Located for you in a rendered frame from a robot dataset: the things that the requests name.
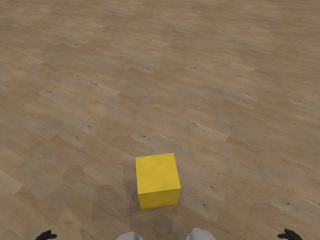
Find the left robot hand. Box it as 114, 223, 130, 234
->
35, 230, 57, 240

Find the robot right thigh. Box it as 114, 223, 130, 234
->
186, 229, 216, 240

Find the right robot hand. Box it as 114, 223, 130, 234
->
277, 228, 303, 240

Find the carton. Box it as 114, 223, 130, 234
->
135, 153, 181, 210

